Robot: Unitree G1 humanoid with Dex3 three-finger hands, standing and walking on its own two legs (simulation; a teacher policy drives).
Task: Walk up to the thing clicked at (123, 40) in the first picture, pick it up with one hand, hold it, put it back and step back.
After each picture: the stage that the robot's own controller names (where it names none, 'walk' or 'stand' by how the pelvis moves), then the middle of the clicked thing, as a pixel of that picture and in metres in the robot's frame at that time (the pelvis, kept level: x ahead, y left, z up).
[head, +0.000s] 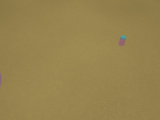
stand; (122, 40) +1.44 -0.49 -0.72
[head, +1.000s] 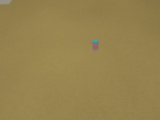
walk; (95, 44) +1.38 -0.05 -0.69
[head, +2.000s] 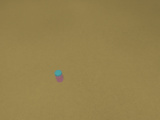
walk; (59, 76) +0.85 +0.27 -0.71
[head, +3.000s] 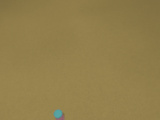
walk; (59, 116) +0.49 +0.25 -0.72
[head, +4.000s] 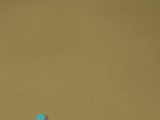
stand; out of the picture +0.41 +0.35 -0.70
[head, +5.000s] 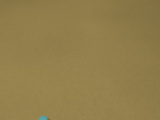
stand; out of the picture +0.43 +0.29 -0.70
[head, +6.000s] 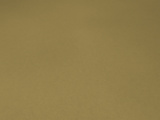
stand; out of the picture +0.38 +0.31 -0.72
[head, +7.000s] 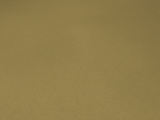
stand; out of the picture +0.39 +0.32 -0.72
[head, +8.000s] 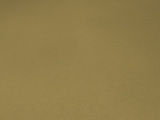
stand; out of the picture +0.41 +0.31 -0.73
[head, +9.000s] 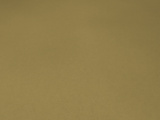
stand; out of the picture +0.41 +0.30 -0.73
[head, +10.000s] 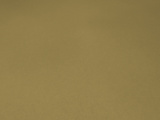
go down; out of the picture +0.40 +0.30 -0.73
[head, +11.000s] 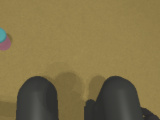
go down; (0, 39) +0.50 +0.32 -0.32
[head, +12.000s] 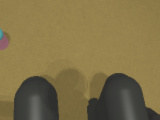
go down; out of the picture +0.49 +0.33 -0.29
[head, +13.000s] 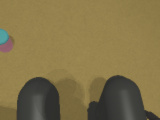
approach; (2, 41) +0.50 +0.32 -0.30
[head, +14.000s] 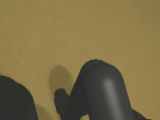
close in; out of the picture +0.48 +0.36 -0.23
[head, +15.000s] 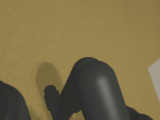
lift; out of the picture +0.46 +0.38 -0.23
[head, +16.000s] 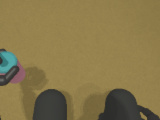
lift; (10, 68) +0.37 +0.26 -0.07
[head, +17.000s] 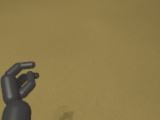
approach; out of the picture +0.12 +0.05 -0.70
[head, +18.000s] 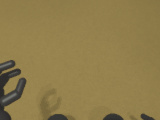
stand; out of the picture +0.16 +0.03 -0.56
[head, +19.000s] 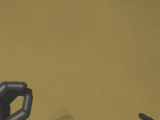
hold; out of the picture +0.14 +0.03 -0.63
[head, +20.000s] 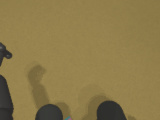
crouch; out of the picture +0.18 +0.03 -0.51
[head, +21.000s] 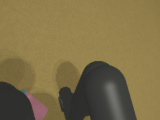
lower; (30, 106) +0.23 +0.05 -0.27
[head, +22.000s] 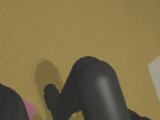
lower; (16, 106) +0.24 +0.04 -0.26
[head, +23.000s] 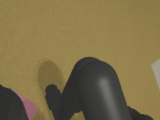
lower; (18, 105) +0.24 +0.04 -0.26
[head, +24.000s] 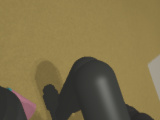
lower; (16, 104) +0.25 +0.04 -0.26
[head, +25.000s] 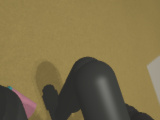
lower; (17, 103) +0.25 +0.04 -0.26
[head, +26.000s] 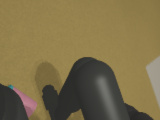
open; (18, 101) +0.26 +0.03 -0.26
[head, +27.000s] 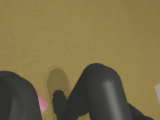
stand; (31, 99) +0.26 +0.02 -0.28
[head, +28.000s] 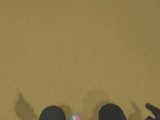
walk; out of the picture +0.21 +0.00 -0.54
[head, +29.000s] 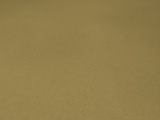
stand; out of the picture +0.16 -0.02 -0.69
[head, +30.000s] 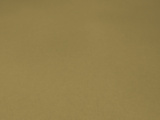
stand; out of the picture +0.17 -0.02 -0.69
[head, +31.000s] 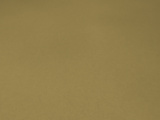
stand; out of the picture +0.17 -0.03 -0.72
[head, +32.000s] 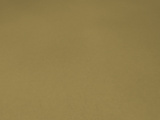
stand; out of the picture +0.18 -0.02 -0.75
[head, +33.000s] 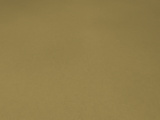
stand; out of the picture +0.17 -0.01 -0.75
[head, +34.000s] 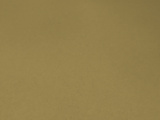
walk; out of the picture +0.22 -0.05 -0.72
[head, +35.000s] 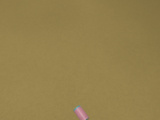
walk; (81, 114) +0.43 -0.04 -0.74
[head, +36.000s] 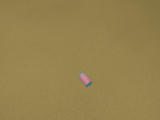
walk; (85, 79) +0.76 +0.03 -0.72
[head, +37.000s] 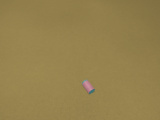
stand; (88, 86) +0.78 -0.05 -0.73
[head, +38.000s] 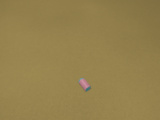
stand; (84, 84) +0.83 -0.02 -0.75
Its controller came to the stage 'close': yes
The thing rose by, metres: 0.37
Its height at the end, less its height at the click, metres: -0.02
